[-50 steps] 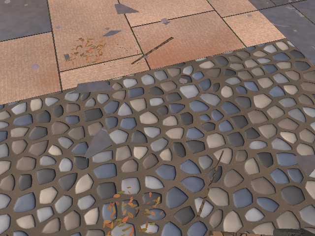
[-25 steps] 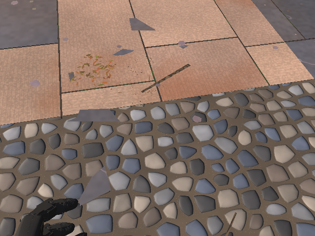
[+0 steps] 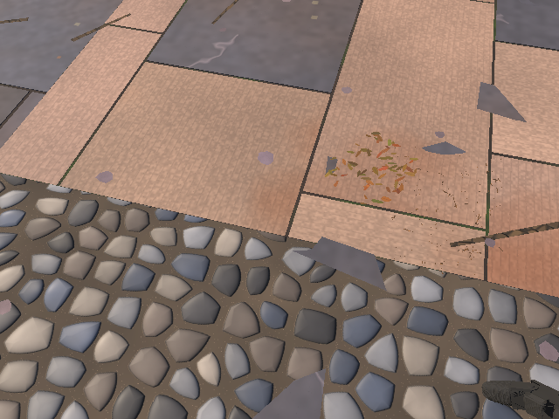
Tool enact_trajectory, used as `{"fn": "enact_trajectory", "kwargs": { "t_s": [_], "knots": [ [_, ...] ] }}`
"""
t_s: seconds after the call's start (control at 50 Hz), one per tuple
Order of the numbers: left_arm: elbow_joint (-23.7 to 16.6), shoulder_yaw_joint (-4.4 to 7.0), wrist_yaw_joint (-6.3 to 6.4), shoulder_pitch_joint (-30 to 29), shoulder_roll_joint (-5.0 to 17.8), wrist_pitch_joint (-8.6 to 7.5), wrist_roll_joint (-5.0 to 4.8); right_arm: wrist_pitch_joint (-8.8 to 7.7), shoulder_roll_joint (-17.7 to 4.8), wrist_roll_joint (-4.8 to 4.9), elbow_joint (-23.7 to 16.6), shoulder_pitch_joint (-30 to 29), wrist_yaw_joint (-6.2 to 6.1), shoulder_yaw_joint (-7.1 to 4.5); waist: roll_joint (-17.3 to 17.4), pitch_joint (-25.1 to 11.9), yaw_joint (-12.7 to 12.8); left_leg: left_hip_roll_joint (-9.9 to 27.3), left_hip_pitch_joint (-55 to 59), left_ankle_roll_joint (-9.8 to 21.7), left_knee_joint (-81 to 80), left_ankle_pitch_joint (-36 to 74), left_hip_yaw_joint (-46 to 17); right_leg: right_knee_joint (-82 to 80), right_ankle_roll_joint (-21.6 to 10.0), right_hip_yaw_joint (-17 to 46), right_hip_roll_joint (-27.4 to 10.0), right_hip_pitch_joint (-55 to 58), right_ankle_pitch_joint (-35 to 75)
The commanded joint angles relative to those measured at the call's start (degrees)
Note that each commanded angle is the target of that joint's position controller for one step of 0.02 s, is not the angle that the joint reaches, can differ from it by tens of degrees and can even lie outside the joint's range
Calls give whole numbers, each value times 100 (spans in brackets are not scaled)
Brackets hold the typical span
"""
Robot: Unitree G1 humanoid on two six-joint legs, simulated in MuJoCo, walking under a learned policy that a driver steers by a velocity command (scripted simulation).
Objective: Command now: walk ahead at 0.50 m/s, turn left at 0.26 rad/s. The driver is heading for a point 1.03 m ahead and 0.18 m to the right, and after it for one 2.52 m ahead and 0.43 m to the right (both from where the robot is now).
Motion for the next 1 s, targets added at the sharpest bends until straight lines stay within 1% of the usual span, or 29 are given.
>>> {"fn": "enact_trajectory", "kwargs": {
  "t_s": [0.02,0.04,0.06,0.08,0.1,0.12,0.14,0.16,0.18,0.22,0.3,0.38,0.44,0.48,0.52,0.54,0.56,0.58,0.6,0.62,0.64,0.66,0.68,0.7,0.76,0.8,0.86,0.92,1.0],
  "knots": [
    [-217,210,61,-245,1125,40,-62,-82,-831,-38,-214,845,-21,-350,-651,-563,-1009,-549,1831,381,-583,-37,479,1353,-820,303,-1304,-312,5455],
    [-266,112,96,-182,932,19,32,-46,-1201,-35,11,1718,-103,-514,-485,-1128,-1386,-264,3462,564,-390,313,5,2644,-587,143,-1076,-1316,4649],
    [-544,-153,25,355,255,-92,202,-39,-1922,-98,77,2200,-171,-639,943,-2028,-1144,1448,5806,1568,-485,-148,-2853,5080,-166,167,-246,-3829,971],
    [-377,-125,-29,228,471,-236,111,-51,-1540,-46,49,2385,-164,-520,824,-2823,-1315,1970,5975,1890,-1343,-355,-4401,5991,-175,1311,110,-4394,-1334],
    [-568,5,-66,-355,858,-279,-120,-91,-1269,-76,100,2097,-128,-405,518,-1923,-1337,1719,5342,1572,-1438,-316,-3437,6245,-248,1463,-196,-4908,-1043],
    [-669,-35,-47,-675,766,-295,-123,-116,-1097,-55,107,1728,-128,-353,374,-1233,-1161,1441,4464,1359,-1504,-4,-2619,5928,-300,1337,-438,-4954,-564],
    [-648,-30,-8,-772,718,-274,2,-133,-885,-61,111,1367,-121,-287,186,-790,-949,1206,3660,1225,-1662,373,-2068,5513,-275,1282,-612,-4753,-191],
    [-601,0,4,-649,711,-203,59,-160,-717,-106,75,1120,-109,-231,289,-592,-714,1019,3020,1147,-1876,661,-1694,5236,-254,1328,-749,-4325,84],
    [-543,-14,-5,-474,613,-126,64,-187,-684,-128,66,990,-103,-228,369,-548,-560,951,2633,1161,-2100,649,-1553,5116,-213,1337,-778,-4000,276],
    [-494,-47,6,-375,427,-13,94,-279,-747,-108,142,944,-111,-255,285,-447,-427,930,2290,1268,-2418,847,-1262,4829,-96,1293,-773,-3894,591],
    [-691,-107,9,-1082,288,-3,157,-314,-852,-95,374,1145,-204,-287,134,-107,-575,770,2304,1130,-2655,894,-696,3473,22,1295,-746,-4212,1853],
    [-808,-181,-127,-1688,199,-52,48,-305,-1019,-94,601,1412,-249,-331,164,86,-865,803,2540,894,-2758,478,-198,2285,-99,1116,-505,-3955,2785],
    [-1003,-169,-211,-2016,283,-39,15,-270,-1067,-55,820,1608,-262,-371,129,247,-965,1092,3188,782,-2631,463,-67,1930,-308,1228,-412,-4203,2517],
    [-1106,-148,-269,-2075,343,-35,39,-215,-1101,-28,895,1590,-295,-404,135,254,-925,1241,3631,662,-2368,846,28,1810,-483,1198,-336,-4294,2034],
    [-1098,-75,-296,-1736,474,-28,73,-143,-1188,-23,891,1448,-343,-433,256,-20,-699,1210,3850,481,-1714,2413,244,1758,-675,914,-71,-3716,1530],
    [-962,32,-282,-1146,624,-18,87,-86,-1206,-33,858,1338,-379,-430,235,-417,-365,1028,3769,324,-864,3404,494,1650,-806,667,196,-2855,1545],
    [-739,210,-234,-299,956,1,75,-47,-1069,-87,792,1425,-439,-369,29,-954,-35,731,3210,105,411,3450,762,1659,-985,801,312,-1539,1708],
    [-714,401,-163,350,1658,31,85,-132,-651,-211,535,1959,-434,-204,-1137,-1733,-110,114,1077,-295,2671,1337,858,1650,-1855,3129,-1036,673,1548],
    [-733,337,-194,418,1514,19,-26,-302,-405,-215,520,1924,-362,-80,-1719,-2326,-145,-821,-480,-493,4001,-2580,-26,436,-2524,5701,-1765,1704,430],
    [-771,216,-190,342,1146,2,7,-467,-861,9,448,1476,-255,-182,-1232,-1918,59,-421,-1114,-327,4356,-2434,-648,190,-2220,5355,-1692,1515,-139],
    [-839,174,-162,71,970,-5,47,-555,-904,108,304,1014,-223,-170,-846,-1284,26,-176,-1245,-209,4154,-1998,-551,192,-2005,4623,-1487,813,38],
    [-904,128,-150,-250,853,2,76,-591,-874,4,254,792,-246,-168,-375,-773,-160,40,-1094,-181,3648,-1652,-480,129,-1881,4044,-1287,-47,579],
    [-989,73,-125,-511,685,0,125,-563,-922,-113,256,774,-287,-217,-366,-594,-364,217,-675,-204,3155,-1395,-500,33,-1802,3645,-1117,-690,1156],
    [-1079,51,-106,-665,638,13,164,-506,-892,-156,249,839,-291,-233,-502,-504,-514,252,-365,-254,2953,-1281,-498,-85,-1807,3482,-974,-1090,1523],
    [-1124,100,-20,-663,761,-2,122,-366,-700,-193,232,909,-315,-207,-528,-396,-642,201,-165,-496,2271,-943,-350,-271,-1890,2995,-797,-1656,2259],
    [-1077,144,51,-525,875,2,84,-342,-581,-203,123,516,-332,-161,-495,-257,-530,123,-191,-634,1495,-230,-313,-303,-1781,2728,-645,-1822,2356],
    [-996,160,118,-301,890,59,35,-386,-425,-164,-7,-102,-287,-101,-605,-176,-285,-127,215,-707,264,810,-281,-201,-1518,2513,-382,-1990,1959],
    [-892,177,148,2,903,129,-6,-455,-493,-77,-126,-543,-213,-114,-651,-144,-116,-309,473,-689,-327,1053,-334,29,-1446,2816,-478,-1793,1663],
    [-808,157,166,105,794,186,46,-555,-690,-72,-80,-359,-121,-190,-853,-184,-237,-266,720,-394,-725,506,-349,612,-1297,3246,-808,-1052,1849]
  ]
}}
Next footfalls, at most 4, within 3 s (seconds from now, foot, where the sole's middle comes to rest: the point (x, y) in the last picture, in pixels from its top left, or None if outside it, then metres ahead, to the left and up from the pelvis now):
0.04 left None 0.19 0.12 -0.77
0.56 right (369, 409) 0.49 -0.12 -0.77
1.04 left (314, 285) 0.79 0.02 -0.77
1.54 right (436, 243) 0.96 -0.31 -0.77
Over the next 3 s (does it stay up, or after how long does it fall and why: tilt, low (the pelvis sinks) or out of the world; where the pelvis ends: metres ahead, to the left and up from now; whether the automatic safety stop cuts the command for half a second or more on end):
stays up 0.98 -0.20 0.01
